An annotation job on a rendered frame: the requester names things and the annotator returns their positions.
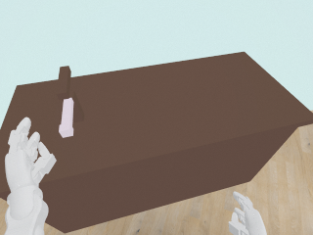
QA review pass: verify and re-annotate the left robot hand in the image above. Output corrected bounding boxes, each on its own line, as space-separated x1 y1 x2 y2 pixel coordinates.
5 117 57 193

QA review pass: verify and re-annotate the tap lever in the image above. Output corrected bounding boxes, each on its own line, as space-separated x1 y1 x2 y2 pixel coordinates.
59 98 74 138

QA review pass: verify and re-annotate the robot left forearm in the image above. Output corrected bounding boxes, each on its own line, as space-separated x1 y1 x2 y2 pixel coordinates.
4 185 49 235

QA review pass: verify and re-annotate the right robot hand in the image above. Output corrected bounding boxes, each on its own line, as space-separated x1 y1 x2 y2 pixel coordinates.
228 191 267 235

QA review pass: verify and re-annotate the counter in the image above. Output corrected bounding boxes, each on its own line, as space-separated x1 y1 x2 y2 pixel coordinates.
0 51 313 234

